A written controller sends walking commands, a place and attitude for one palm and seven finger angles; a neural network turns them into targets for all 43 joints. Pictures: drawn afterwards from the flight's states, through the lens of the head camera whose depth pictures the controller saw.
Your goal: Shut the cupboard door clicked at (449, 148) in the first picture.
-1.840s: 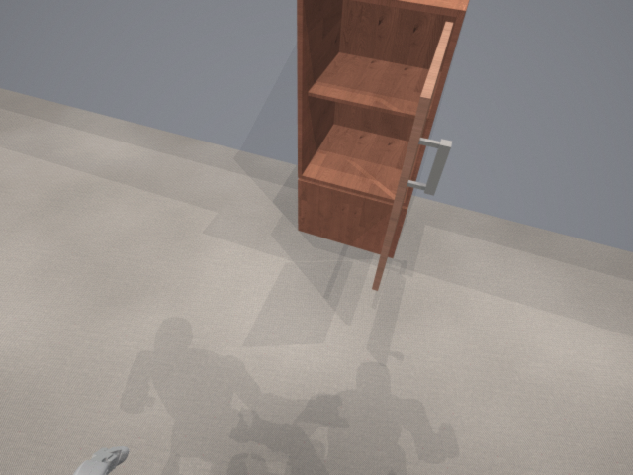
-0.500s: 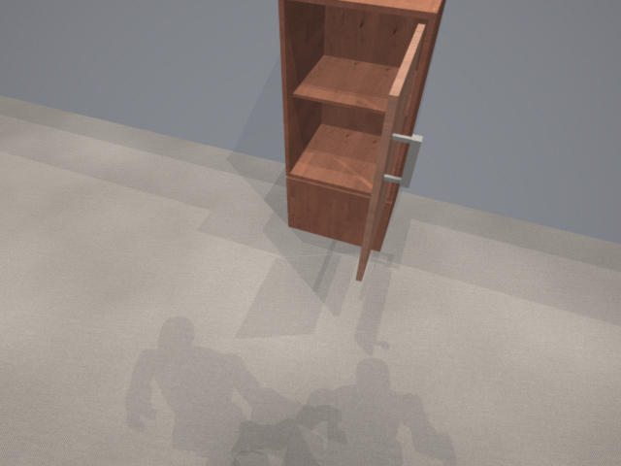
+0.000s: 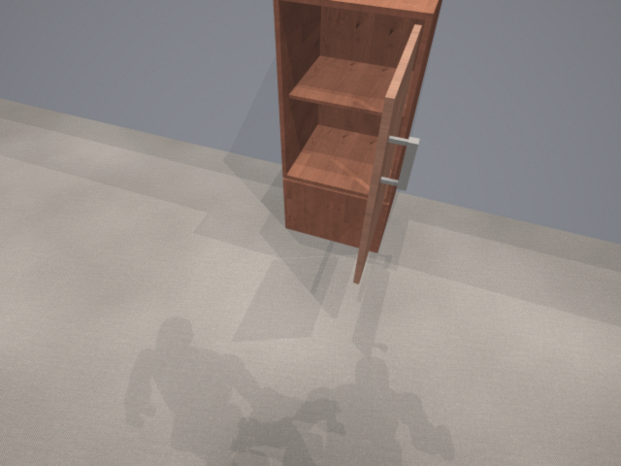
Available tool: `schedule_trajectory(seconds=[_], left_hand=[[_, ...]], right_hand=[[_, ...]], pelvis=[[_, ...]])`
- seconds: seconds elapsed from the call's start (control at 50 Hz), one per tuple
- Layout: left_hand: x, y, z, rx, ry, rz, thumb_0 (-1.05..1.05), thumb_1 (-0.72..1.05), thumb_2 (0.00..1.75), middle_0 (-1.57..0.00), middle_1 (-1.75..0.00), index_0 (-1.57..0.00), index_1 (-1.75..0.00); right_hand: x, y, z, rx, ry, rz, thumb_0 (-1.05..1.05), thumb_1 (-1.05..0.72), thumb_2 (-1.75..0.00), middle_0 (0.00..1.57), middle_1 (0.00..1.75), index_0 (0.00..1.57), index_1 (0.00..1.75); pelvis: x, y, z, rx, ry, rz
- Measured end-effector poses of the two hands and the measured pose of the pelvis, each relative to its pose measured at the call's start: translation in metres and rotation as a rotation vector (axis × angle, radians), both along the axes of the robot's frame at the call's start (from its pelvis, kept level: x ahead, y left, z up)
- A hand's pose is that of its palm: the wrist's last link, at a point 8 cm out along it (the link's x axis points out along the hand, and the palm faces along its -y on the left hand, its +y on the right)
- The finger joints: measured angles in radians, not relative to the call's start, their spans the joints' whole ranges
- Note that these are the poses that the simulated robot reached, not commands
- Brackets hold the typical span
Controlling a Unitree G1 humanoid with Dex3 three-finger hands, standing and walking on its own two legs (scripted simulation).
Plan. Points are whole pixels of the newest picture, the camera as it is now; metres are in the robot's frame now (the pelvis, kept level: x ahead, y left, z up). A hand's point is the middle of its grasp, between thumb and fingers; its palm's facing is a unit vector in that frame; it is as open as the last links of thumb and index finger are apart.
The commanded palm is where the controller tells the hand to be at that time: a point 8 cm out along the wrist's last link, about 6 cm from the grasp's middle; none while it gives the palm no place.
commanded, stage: walk around to get in front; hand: left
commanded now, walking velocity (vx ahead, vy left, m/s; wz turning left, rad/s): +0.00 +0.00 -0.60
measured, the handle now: (398, 163) +0.73 -0.14 -0.03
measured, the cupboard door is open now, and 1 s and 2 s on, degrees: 91 91 91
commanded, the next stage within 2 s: none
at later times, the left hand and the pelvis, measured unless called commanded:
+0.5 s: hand out of the picture +0.04 +0.15 -0.17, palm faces -0.20 -0.94 -0.26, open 7.3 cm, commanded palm none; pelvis -0.03 -0.03 -0.01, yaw -15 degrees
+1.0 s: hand out of the picture +0.15 +0.21 -0.18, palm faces -0.45 -0.86 -0.22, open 7.4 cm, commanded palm none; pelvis -0.02 +0.05 +0.00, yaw -32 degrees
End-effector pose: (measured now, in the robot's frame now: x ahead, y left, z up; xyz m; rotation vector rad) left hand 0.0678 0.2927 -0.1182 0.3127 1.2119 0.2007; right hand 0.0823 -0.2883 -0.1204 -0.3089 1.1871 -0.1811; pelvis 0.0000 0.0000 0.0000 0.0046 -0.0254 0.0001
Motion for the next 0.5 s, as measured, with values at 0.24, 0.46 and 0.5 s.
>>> schedule_trajectory(seconds=[0.24,0.46,0.5], left_hand=[[-0.008,-0.043,-0.025,-0.055,0.091,-0.081,0.0,0.91,0.9,-0.2,-0.3,-0.2,-0.3],[-0.024,-0.089,-0.017,-0.066,0.123,-0.132,0.0,0.91,0.9,-0.2,-0.3,-0.2,-0.3],[-0.022,-0.092,-0.013,-0.07,0.134,-0.152,0.0,0.91,0.9,-0.2,-0.3,-0.2,-0.3]], right_hand=[[-0.051,0.016,-0.031,0.091,0.003,-0.152,0.01,-0.9,-0.9,0.21,0.3,0.2,0.3],[-0.092,-0.005,-0.038,0.134,0.057,-0.268,0.01,-0.9,-0.9,0.21,0.29,0.2,0.3],[-0.094,-0.009,-0.031,0.124,0.039,-0.291,0.01,-0.9,-0.9,0.2,0.29,0.2,0.3]], pelvis=[[-0.016,-0.011,-0.018,0.037,-0.005,-0.141],[-0.028,-0.034,-0.012,0.034,0.027,-0.238],[-0.028,-0.034,-0.007,0.037,0.038,-0.262]])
